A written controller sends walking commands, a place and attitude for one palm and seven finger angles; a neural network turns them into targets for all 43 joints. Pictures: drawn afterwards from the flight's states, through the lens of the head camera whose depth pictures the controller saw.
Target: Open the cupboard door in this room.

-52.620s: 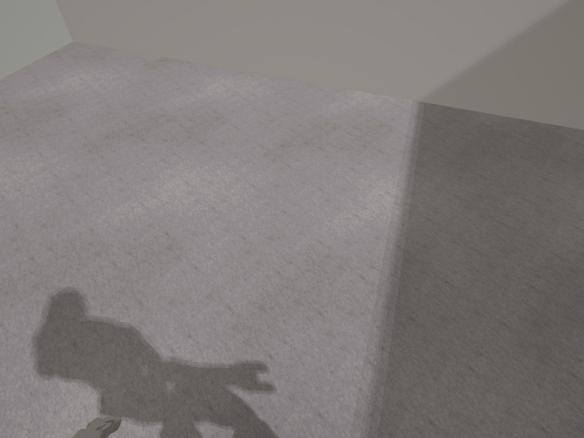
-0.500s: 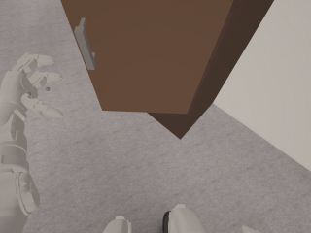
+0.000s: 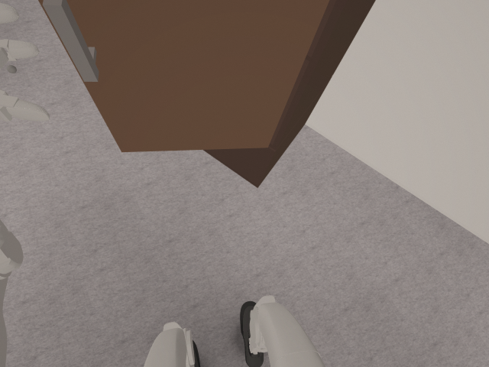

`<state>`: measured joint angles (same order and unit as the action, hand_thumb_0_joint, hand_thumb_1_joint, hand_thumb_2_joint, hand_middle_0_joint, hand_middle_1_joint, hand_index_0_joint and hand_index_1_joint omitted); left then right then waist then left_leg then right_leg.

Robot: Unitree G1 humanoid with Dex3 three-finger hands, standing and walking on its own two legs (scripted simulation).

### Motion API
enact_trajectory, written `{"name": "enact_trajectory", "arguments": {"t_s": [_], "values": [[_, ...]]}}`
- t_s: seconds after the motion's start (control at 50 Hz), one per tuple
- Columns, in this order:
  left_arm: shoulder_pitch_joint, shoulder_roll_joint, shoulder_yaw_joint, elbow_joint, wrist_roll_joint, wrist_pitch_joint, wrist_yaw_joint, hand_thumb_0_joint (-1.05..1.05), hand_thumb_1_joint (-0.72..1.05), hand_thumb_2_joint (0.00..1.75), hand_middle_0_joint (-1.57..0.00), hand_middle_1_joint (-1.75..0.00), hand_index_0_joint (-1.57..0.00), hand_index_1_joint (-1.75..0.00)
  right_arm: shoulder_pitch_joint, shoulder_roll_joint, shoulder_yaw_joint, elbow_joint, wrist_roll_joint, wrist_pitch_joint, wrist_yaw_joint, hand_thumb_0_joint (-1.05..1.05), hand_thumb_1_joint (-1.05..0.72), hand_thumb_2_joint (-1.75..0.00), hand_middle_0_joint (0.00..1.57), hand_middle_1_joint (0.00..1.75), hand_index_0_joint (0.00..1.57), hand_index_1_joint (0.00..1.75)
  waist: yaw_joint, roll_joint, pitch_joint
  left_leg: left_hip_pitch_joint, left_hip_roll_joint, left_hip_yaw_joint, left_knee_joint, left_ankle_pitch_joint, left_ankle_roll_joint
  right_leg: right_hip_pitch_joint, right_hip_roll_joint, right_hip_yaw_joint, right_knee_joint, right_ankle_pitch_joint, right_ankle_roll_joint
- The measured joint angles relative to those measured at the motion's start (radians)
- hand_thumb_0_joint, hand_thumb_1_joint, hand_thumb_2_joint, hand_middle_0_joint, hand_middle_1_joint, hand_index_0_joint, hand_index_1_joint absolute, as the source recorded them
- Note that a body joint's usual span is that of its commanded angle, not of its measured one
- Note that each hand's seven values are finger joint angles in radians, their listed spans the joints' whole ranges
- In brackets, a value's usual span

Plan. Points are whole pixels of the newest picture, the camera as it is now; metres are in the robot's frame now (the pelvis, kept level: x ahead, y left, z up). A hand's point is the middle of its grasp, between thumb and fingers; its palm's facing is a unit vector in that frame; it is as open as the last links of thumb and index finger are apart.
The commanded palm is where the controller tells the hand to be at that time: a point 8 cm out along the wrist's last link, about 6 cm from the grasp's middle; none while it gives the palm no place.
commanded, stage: move the hooked fingers beside the handle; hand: left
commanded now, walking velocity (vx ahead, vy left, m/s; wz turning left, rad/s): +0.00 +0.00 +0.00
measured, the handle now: (76, 33) +0.61 +0.19 +0.08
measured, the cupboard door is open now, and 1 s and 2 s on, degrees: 41 41 41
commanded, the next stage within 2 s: slide the fingers in behind the handle in 1.40 s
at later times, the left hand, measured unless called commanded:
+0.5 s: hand (20, 56) +0.57 +0.26 +0.07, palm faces -0.03 -1.00 -0.03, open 13.9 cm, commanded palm +0.55 +0.29 +0.08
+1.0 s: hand (30, 64) +0.55 +0.24 +0.08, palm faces -0.03 -1.00 -0.04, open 13.9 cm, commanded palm +0.54 +0.29 +0.08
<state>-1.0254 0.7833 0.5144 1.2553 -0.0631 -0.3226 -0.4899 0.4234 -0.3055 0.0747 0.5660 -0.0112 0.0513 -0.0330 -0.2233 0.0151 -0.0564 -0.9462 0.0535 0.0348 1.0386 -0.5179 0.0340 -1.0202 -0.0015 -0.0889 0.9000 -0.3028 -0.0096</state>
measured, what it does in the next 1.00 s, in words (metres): stands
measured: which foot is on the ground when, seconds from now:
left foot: down 0.00-1.00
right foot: down 0.00-1.00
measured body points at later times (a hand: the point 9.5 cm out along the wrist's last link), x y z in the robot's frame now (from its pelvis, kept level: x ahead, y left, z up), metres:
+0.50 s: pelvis +0.03 +0.02 +0.00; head +0.21 +0.05 +0.42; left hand +0.56 +0.31 +0.08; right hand -0.02 -0.24 -0.09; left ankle -0.03 +0.09 -0.67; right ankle +0.06 -0.12 -0.67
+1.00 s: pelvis +0.02 +0.00 +0.01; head +0.19 +0.03 +0.42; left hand +0.55 +0.29 +0.08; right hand +0.03 -0.26 -0.09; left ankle -0.03 +0.09 -0.67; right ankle +0.06 -0.12 -0.67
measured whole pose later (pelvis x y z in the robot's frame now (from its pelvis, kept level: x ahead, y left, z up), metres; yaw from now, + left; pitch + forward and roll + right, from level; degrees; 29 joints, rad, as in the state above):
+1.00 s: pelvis +0.02 +0.00 +0.01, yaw +0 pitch +24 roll -4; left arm -0.97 0.69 0.49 1.19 -0.06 -0.32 -0.42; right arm 0.39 -0.28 0.06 0.54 -0.02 0.12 0.00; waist -0.21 0.03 -0.07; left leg -0.90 0.05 0.01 1.02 -0.55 0.03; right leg -0.97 0.02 -0.09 0.87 -0.33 0.00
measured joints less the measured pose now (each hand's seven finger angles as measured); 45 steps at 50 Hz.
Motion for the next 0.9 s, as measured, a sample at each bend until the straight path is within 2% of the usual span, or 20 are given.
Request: {"name": "enact_trajectory", "arguments": {"t_s": [0.08, 0.16, 0.28, 0.42, 0.52, 0.68, 0.82, 0.9], "values": [[-0.06, 0.013, -0.017, 0.033, -0.004, 0.009, 0.0, -0.01, -0.49, 0.3, -0.3, -1.2, -0.3, -1.2, 0.007, 0.005, 0.009, 0.014, -0.004, 0.012, 0.004, 0.01, -0.9, -0.9, 0.2, 0.3, 0.2, 0.3, -0.008, 0.001, 0.003, -0.019, -0.003, -0.006, 0.009, -0.005, 0.005, -0.011, -0.003, -0.005, 0.0, -0.002, 0.006], [-0.115, 0.025, -0.03, 0.056, 0.025, 0.029, 0.014, -0.01, -0.5, 0.3, -0.3, -1.2, -0.3, -1.2, 0.014, 0.007, 0.012, 0.015, -0.013, 0.019, 0.007, 0.01, -0.9, -0.9, 0.2, 0.3, 0.2, 0.3, -0.027, 0.009, -0.003, -0.049, -0.006, -0.016, 0.023, -0.012, 0.009, -0.032, -0.006, -0.014, 0.003, -0.006, 0.011], [-0.09, 0.009, -0.017, 0.018, 0.032, 0.028, 0.034, -0.01, -0.49, 0.3, -0.3, -1.2, -0.3, -1.2, 0.031, 0.018, 0.007, 0.001, -0.026, 0.045, 0.023, 0.01, -0.9, -0.9, 0.2, 0.3, 0.2, 0.3, -0.035, 0.015, -0.012, -0.051, -0.001, -0.005, 0.021, -0.025, 0.014, -0.039, 0.0, -0.003, -0.003, -0.012, 0.019], [0.013, -0.031, 0.025, -0.053, 0.032, 0.03, 0.05, -0.01, -0.49, 0.3, -0.3, -1.2, -0.3, -1.2, 0.048, 0.032, 0.005, -0.02, -0.025, 0.075, 0.039, 0.01, -0.9, -0.9, 0.2, 0.3, 0.2, 0.3, -0.024, 0.018, -0.016, -0.011, 0.006, 0.005, -0.003, -0.035, 0.016, -0.005, 0.011, 0.009, -0.027, -0.017, 0.023], [0.059, -0.054, 0.027, -0.104, 0.01, 0.014, 0.058, -0.01, -0.49, 0.3, -0.3, -1.2, -0.3, -1.2, 0.045, 0.04, -0.002, -0.016, -0.022, 0.08, 0.046, 0.01, -0.9, -0.9, 0.2, 0.3, 0.2, 0.3, -0.004, 0.016, -0.021, 0.022, 0.007, -0.002, -0.021, -0.036, 0.011, 0.03, 0.015, 0.006, -0.046, -0.021, 0.022], [0.079, -0.084, -0.054, -0.09, -0.028, 0.032, 0.027, -0.01, -0.49, 0.3, -0.3, -1.2, -0.3, -1.2, 0.019, 0.028, -0.016, -0.01, -0.015, 0.08, 0.045, 0.01, -0.9, -0.9, 0.2, 0.3, 0.2, 0.3, 0.027, 0.017, -0.033, 0.064, -0.001, -0.024, -0.045, -0.037, 0.008, 0.078, 0.011, -0.008, -0.064, -0.03, 0.02], [0.081, -0.144, -0.057, -0.111, -0.028, -0.004, 0.054, -0.01, -0.5, 0.3, -0.3, -1.2, -0.3, -1.2, -0.02, 0.02, -0.029, -0.009, -0.021, 0.069, 0.039, 0.0, -0.9, -0.9, 0.2, 0.3, 0.2, 0.3, 0.031, 0.01, -0.032, 0.057, -0.006, -0.033, -0.03, -0.034, -0.002, 0.07, 0.009, -0.008, -0.044, -0.037, 0.014], [0.07, -0.14, -0.039, -0.104, -0.01, -0.015, 0.073, -0.01, -0.5, 0.3, -0.3, -1.2, -0.3, -1.2, -0.034, 0.023, -0.026, -0.015, -0.019, 0.067, 0.039, 0.0, -0.9, -0.9, 0.2, 0.3, 0.2, 0.3, 0.024, 0.009, -0.027, 0.056, -0.002, -0.032, -0.025, -0.037, -0.002, 0.063, 0.014, -0.004, -0.034, -0.037, 0.011]]}}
